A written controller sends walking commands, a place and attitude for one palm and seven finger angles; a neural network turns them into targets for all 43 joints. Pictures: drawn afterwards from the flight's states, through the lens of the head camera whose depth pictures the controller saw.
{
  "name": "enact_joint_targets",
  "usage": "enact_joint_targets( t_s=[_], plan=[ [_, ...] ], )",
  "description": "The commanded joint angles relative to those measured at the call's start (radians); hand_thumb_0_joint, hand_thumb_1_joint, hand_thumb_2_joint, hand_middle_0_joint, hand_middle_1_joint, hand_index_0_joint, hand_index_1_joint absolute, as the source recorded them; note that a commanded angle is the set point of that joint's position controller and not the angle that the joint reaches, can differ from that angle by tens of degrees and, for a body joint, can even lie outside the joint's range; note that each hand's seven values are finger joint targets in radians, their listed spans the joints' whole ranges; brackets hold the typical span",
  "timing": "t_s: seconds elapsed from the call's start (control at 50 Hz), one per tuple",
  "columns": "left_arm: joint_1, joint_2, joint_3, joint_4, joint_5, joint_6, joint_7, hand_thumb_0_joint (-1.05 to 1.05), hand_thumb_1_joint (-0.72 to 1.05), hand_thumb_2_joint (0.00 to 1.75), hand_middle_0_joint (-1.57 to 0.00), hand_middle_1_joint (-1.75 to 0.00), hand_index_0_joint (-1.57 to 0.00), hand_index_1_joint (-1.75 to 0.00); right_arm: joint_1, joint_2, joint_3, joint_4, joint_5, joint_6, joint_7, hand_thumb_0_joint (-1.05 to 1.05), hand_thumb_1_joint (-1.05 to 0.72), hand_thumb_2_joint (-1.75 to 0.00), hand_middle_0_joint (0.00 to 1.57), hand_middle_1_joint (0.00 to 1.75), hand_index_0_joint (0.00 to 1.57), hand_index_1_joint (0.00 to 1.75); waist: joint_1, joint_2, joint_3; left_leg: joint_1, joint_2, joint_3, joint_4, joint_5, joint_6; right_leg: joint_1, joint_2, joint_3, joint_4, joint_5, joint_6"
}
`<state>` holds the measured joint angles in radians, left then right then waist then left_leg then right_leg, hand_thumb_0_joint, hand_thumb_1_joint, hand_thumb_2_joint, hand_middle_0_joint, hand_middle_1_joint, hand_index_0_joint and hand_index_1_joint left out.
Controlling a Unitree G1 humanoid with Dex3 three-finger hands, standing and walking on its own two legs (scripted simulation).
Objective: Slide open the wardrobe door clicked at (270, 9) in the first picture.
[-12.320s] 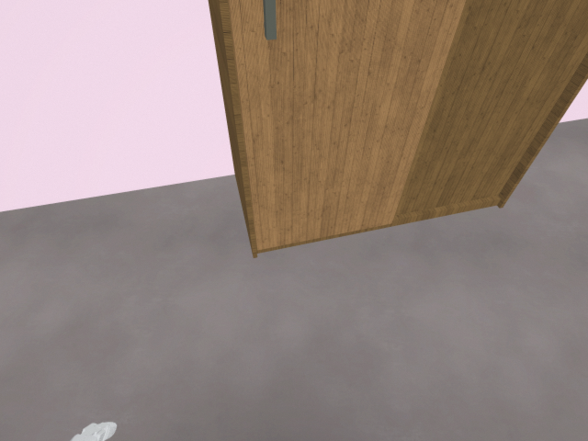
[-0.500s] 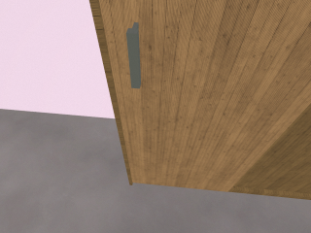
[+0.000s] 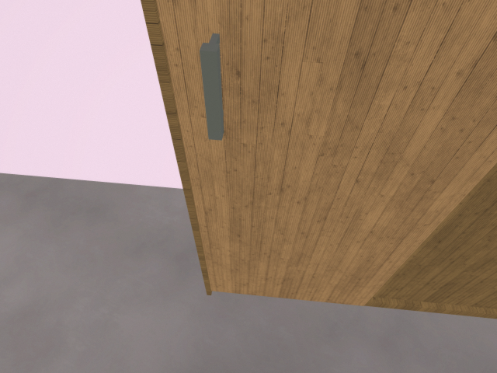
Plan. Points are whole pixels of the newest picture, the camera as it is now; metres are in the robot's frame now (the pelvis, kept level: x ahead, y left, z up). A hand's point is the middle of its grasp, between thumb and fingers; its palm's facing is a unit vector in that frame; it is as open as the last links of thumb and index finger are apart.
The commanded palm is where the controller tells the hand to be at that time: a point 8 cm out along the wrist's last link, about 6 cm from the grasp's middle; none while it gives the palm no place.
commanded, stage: raise the hand with hooked fingers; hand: left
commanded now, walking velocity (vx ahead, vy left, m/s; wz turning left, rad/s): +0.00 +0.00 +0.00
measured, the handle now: (215, 89) +0.48 +0.10 +0.21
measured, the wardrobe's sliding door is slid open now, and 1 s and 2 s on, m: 0.00 0.00 0.00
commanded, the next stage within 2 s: none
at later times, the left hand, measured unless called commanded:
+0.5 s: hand (112, 352) +0.14 +0.20 +0.03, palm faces +0.11 -0.99 -0.07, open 9.4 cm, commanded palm +0.13 +0.25 +0.04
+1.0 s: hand (69, 269) +0.21 +0.25 +0.12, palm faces +0.05 -1.00 -0.08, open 12.4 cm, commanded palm +0.18 +0.29 +0.14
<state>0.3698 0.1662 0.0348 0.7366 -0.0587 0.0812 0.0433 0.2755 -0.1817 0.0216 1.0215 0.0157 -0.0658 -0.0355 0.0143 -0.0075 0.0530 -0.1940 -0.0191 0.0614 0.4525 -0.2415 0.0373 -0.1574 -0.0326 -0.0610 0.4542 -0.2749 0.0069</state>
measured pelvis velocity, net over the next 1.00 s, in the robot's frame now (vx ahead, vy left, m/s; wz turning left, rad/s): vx -0.01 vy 0.00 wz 0.02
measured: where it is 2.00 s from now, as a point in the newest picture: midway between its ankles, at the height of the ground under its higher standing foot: outside the picture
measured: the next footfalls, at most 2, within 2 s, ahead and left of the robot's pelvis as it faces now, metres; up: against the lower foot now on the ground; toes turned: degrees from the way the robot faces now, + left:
none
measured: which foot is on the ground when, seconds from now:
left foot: down 0.00-1.00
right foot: down 0.00-1.00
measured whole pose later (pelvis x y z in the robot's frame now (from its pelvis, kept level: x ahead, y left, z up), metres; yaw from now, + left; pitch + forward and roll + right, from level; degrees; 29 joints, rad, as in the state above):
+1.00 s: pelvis -0.01 +0.00 -0.01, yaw +1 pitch +0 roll -1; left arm 0.21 0.36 0.37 -0.07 -0.37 -0.06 -0.39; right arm 0.26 -0.28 0.04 0.64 0.06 -0.33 -0.10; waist 0.04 0.03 -0.03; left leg -0.32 0.00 0.03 0.63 -0.31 0.03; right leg -0.25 -0.02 -0.09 0.58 -0.33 0.00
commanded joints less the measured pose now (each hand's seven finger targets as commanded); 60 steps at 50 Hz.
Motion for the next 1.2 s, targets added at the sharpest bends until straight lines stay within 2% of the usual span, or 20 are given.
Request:
enact_joint_targets(
  t_s=[0.0, 0.02, 0.04, 0.08, 0.12, 0.16, 0.2, 0.24, 0.3, 0.34, 0.36, 0.38, 0.44, 0.52, 0.56, 0.66, 0.76, 0.94, 1.06, 1.18],
  plan=[
    [-0.006, 0.026, 0.003, -0.79, -0.107, -0.163, 0.049, 0.0, 0.81, 0.86, -0.21, -0.36, -0.21, -0.36, -0.059, -0.148, -0.037, -0.291, 0.033, -0.239, -0.049, 0.0, -0.9, -0.9, 0.2, 0.3, 0.2, 0.3, -0.051, 0.109, -0.197, 0.111, 0.064, -0.104, -0.043, 0.28, -0.047, -0.156, 0.025, -0.042, 0.09, 0.048, -0.028],
    [-0.103, 0.069, 0.039, -0.852, -0.117, -0.21, 0.029, 0.0, 0.78, 0.85, -0.21, -0.37, -0.21, -0.37, -0.084, -0.185, -0.058, -0.357, 0.027, -0.246, -0.044, 0.0, -0.9, -0.9, 0.2, 0.3, 0.2, 0.3, -0.063, 0.06, -0.084, 0.01, 0.051, -0.118, -0.001, 0.164, -0.041, -0.206, 0.024, -0.05, 0.063, 0.049, -0.024],
    [-0.062, 0.103, 0.097, -0.795, -0.116, -0.267, 0.0, 0.0, 0.76, 0.84, -0.21, -0.39, -0.21, -0.39, -0.084, -0.198, -0.075, -0.37, 0.009, -0.25, -0.039, 0.0, -0.9, -0.9, 0.2, 0.3, 0.2, 0.3, -0.063, -0.013, -0.081, -0.056, 0.04, -0.115, 0.045, 0.099, -0.04, -0.251, 0.028, -0.057, 0.064, 0.034, -0.024],
    [0.233, 0.012, 0.092, -0.62, -0.143, -0.388, -0.106, 0.0, 0.71, 0.82, -0.21, -0.42, -0.21, -0.42, -0.114, -0.18, -0.091, -0.421, -0.001, -0.244, -0.011, 0.0, -0.9, -0.9, 0.2, 0.3, 0.2, 0.3, 0.01, -0.161, -0.076, -0.18, 0.03, -0.088, 0.128, 0.099, -0.05, -0.297, 0.043, -0.073, 0.133, 0.018, -0.031],
    [0.303, -0.014, 0.091, -0.552, -0.184, -0.529, -0.247, 0.0, 0.67, 0.8, -0.22, -0.45, -0.22, -0.45, -0.158, -0.186, -0.107, -0.466, -0.003, -0.232, 0.02, 0.0, -0.9, -0.9, 0.2, 0.3, 0.2, 0.3, 0.027, -0.215, -0.069, -0.328, 0.019, -0.066, 0.227, 0.022, -0.058, -0.388, 0.041, -0.053, 0.226, -0.019, -0.031],
    [0.319, 0.116, 0.202, -0.517, -0.203, -0.629, -0.392, 0.0, 0.62, 0.78, -0.22, -0.48, -0.22, -0.48, -0.17, -0.205, -0.123, -0.533, 0.007, -0.22, 0.044, 0.0, -0.9, -0.9, 0.2, 0.3, 0.2, 0.3, 0.043, -0.12, -0.11, -0.379, 0.008, -0.049, 0.296, 0.022, -0.06, -0.369, 0.02, -0.004, 0.277, 0.017, -0.048],
    [0.26, 0.193, 0.277, -0.647, -0.249, -0.602, -0.449, 0.0, 0.57, 0.76, -0.22, -0.51, -0.22, -0.51, -0.196, -0.204, -0.119, -0.621, 0.026, -0.209, 0.031, 0.0, -0.9, -0.9, 0.2, 0.3, 0.2, 0.3, 0.061, -0.064, -0.214, -0.396, -0.008, -0.017, 0.316, -0.006, -0.039, -0.333, 0.013, 0.03, 0.281, -0.008, -0.037],
    [0.165, 0.222, 0.326, -0.79, -0.298, -0.547, -0.439, 0.0, 0.53, 0.74, -0.23, -0.54, -0.23, -0.54, -0.196, -0.192, -0.108, -0.671, 0.036, -0.197, 0.005, 0.0, -0.9, -0.9, 0.2, 0.3, 0.2, 0.3, 0.058, -0.019, -0.276, -0.389, -0.012, -0.011, 0.324, -0.043, -0.029, -0.32, 0.013, 0.059, 0.257, -0.086, -0.024],
    [0.014, 0.22, 0.312, -1.035, -0.301, -0.561, -0.366, 0.0, 0.46, 0.71, -0.23, -0.58, -0.23, -0.58, -0.13, -0.17, -0.099, -0.672, 0.027, -0.198, -0.017, 0.0, -0.9, -0.9, 0.2, 0.3, 0.2, 0.3, 0.01, 0.092, -0.299, -0.304, 0.013, -0.044, 0.335, -0.041, -0.015, -0.36, 0.024, 0.075, 0.24, -0.103, -0.022],
    [-0.079, 0.215, 0.252, -1.144, -0.271, -0.6, -0.329, 0.0, 0.41, 0.69, -0.24, -0.62, -0.24, -0.62, -0.101, -0.167, -0.085, -0.651, 0.021, -0.211, -0.03, 0.0, -0.9, -0.9, 0.2, 0.3, 0.2, 0.3, -0.035, 0.122, -0.295, -0.27, 0.023, -0.061, 0.343, -0.017, -0.007, -0.381, 0.031, 0.066, 0.244, -0.051, -0.024],
    [-0.151, 0.222, 0.222, -1.155, -0.262, -0.613, -0.33, 0.0, 0.39, 0.68, -0.24, -0.63, -0.24, -0.63, -0.08, -0.177, -0.076, -0.632, 0.016, -0.218, -0.036, 0.0, -0.9, -0.9, 0.2, 0.3, 0.2, 0.3, -0.067, 0.08, -0.268, -0.281, 0.028, -0.078, 0.352, -0.022, -0.003, -0.391, 0.035, 0.071, 0.243, -0.047, -0.022],
    [-0.158, 0.23, 0.218, -1.115, -0.251, -0.616, -0.338, 0.0, 0.36, 0.67, -0.24, -0.64, -0.24, -0.64, -0.08, -0.181, -0.075, -0.612, 0.022, -0.227, -0.042, 0.0, -0.9, -0.9, 0.2, 0.3, 0.2, 0.3, -0.074, 0.097, -0.229, -0.284, 0.032, -0.082, 0.35, -0.045, -0.004, -0.413, 0.037, 0.075, 0.228, -0.074, -0.023],
    [-0.163, 0.267, 0.226, -0.992, -0.262, -0.575, -0.403, 0.0, 0.29, 0.64, -0.24, -0.69, -0.24, -0.69, -0.089, -0.199, -0.062, -0.578, 0.037, -0.249, -0.061, 0.0, -0.9, -0.9, 0.2, 0.3, 0.2, 0.3, -0.079, 0.075, -0.178, -0.305, 0.03, -0.089, 0.33, -0.104, -0.001, -0.398, 0.025, 0.103, 0.161, -0.166, -0.017],
    [-0.159, 0.364, 0.339, -0.905, -0.303, -0.43, -0.466, 0.0, 0.2, 0.6, -0.25, -0.75, -0.25, -0.75, -0.123, -0.199, -0.046, -0.58, 0.046, -0.259, -0.077, 0.0, -0.9, -0.9, 0.2, 0.3, 0.2, 0.3, -0.019, 0.071, -0.228, -0.271, 0.028, -0.087, 0.28, -0.055, -0.002, -0.268, 0.0, 0.125, 0.101, -0.146, -0.009],
    [-0.133, 0.377, 0.401, -0.868, -0.338, -0.372, -0.463, 0.0, 0.15, 0.58, -0.25, -0.78, -0.25, -0.78, -0.141, -0.192, -0.037, -0.583, 0.044, -0.267, -0.076, 0.0, -0.9, -0.9, 0.2, 0.3, 0.2, 0.3, 0.012, 0.039, -0.247, -0.256, 0.027, -0.097, 0.253, -0.014, -0.006, -0.199, 0.001, 0.116, 0.092, -0.097, -0.007],
    [-0.11, 0.356, 0.431, -0.916, -0.368, -0.329, -0.443, 0.0, 0.04, 0.53, -0.26, -0.86, -0.26, -0.86, -0.141, -0.186, -0.031, -0.583, 0.038, -0.298, -0.055, 0.0, -0.9, -0.9, 0.2, 0.3, 0.2, 0.3, 0.039, 0.014, -0.252, -0.19, 0.027, -0.096, 0.193, 0.096, -0.01, -0.143, 0.015, 0.062, 0.104, 0.117, -0.002],
    [-0.143, 0.375, 0.44, -0.915, -0.358, -0.282, -0.453, 0.0, -0.08, 0.48, -0.27, -0.93, -0.27, -0.93, -0.12, -0.202, -0.037, -0.571, 0.045, -0.315, -0.053, 0.0, -0.9, -0.9, 0.2, 0.3, 0.2, 0.3, 0.033, -0.013, -0.212, -0.147, 0.029, -0.086, 0.151, 0.118, -0.007, -0.142, 0.022, 0.038, 0.082, 0.152, -0.003],
    [-0.381, 0.43, 0.447, -1.058, -0.33, -0.211, -0.427, 0.0, -0.29, 0.39, -0.29, -1.07, -0.29, -1.07, -0.134, -0.199, -0.017, -0.552, 0.052, -0.331, -0.076, 0.0, -0.9, -0.9, 0.2, 0.3, 0.2, 0.3, 0.026, 0.124, -0.221, 0.022, 0.035, -0.112, 0.042, 0.126, -0.01, -0.114, 0.04, -0.02, 0.039, 0.128, -0.023],
    [-0.459, 0.471, 0.475, -1.0, -0.321, -0.09, -0.444, 0.0, -0.43, 0.33, -0.29, -1.15, -0.29, -1.15, -0.152, -0.199, 0.003, -0.555, 0.054, -0.302, -0.076, 0.0, -0.9, -0.9, 0.2, 0.3, 0.2, 0.3, 0.047, 0.103, -0.174, 0.054, 0.035, -0.127, -0.011, 0.155, -0.019, -0.072, 0.047, -0.024, -0.006, 0.157, -0.031],
    [-0.615, 0.511, 0.483, -0.997, -0.316, 0.015, -0.468, 0.0, -0.5, 0.3, -0.3, -1.2, -0.3, -1.2, -0.184, -0.191, 0.02, -0.57, 0.063, -0.258, -0.074, 0.0, -0.9, -0.9, 0.2, 0.3, 0.2, 0.3, 0.041, 0.105, -0.196, 0.104, 0.03, -0.132, -0.04, 0.152, -0.018, -0.055, 0.046, -0.02, -0.042, 0.157, -0.034]
  ],
)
